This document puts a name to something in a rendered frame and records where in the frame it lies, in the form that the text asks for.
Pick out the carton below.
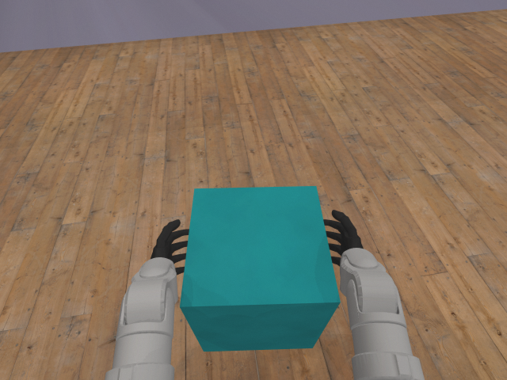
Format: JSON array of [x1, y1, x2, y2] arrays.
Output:
[[180, 186, 341, 352]]

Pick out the right robot forearm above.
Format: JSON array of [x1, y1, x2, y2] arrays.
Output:
[[340, 248, 425, 380]]

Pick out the right robot hand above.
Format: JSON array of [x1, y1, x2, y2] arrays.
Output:
[[323, 210, 363, 266]]

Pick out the left robot forearm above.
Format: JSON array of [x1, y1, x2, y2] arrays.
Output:
[[105, 257, 178, 380]]

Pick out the left robot hand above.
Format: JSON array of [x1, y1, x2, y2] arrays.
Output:
[[151, 219, 189, 275]]

